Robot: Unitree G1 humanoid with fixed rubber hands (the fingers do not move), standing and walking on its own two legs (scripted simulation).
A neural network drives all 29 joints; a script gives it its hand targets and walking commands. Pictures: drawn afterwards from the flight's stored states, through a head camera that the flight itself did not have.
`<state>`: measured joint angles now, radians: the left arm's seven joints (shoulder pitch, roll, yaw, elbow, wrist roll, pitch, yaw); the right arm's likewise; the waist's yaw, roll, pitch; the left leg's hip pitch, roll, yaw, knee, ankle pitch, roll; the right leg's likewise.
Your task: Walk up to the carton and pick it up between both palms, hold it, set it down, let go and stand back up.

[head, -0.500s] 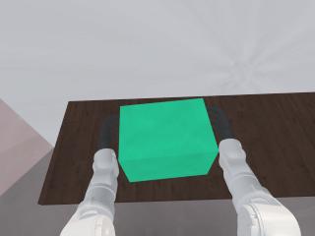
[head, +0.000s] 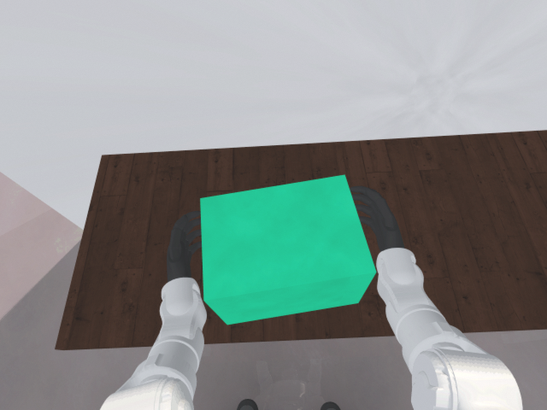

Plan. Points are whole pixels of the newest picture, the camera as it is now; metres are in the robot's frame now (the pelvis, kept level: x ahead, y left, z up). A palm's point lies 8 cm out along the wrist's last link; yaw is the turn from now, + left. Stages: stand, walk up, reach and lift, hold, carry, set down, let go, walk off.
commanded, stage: set down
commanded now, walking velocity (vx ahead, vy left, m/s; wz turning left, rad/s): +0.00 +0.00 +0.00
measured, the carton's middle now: (283, 253) +0.37 +0.01 -0.09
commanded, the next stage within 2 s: none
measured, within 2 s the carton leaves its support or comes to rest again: neither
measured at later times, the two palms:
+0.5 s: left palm (185, 284) +0.32 +0.17 -0.10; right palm (376, 247) +0.37 -0.15 -0.08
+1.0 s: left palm (185, 287) +0.32 +0.17 -0.10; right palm (376, 248) +0.36 -0.15 -0.08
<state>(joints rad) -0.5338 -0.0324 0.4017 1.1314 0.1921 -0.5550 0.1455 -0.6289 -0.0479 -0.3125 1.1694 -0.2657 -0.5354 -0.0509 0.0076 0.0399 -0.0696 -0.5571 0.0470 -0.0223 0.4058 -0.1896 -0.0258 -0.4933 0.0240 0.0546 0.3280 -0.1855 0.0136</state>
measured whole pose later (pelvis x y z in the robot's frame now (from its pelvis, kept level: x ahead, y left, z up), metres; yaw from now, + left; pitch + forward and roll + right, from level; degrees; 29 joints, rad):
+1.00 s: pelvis -0.02 -0.01 -0.01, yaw +0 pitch +31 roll -1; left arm -0.61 0.02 0.41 1.31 0.13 -0.77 0.15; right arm -0.73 -0.05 -0.36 1.28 -0.35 -0.69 -0.08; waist 0.01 0.01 -0.13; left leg -0.82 0.05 -0.02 0.45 -0.16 -0.04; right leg -0.79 0.03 0.05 0.44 -0.18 0.01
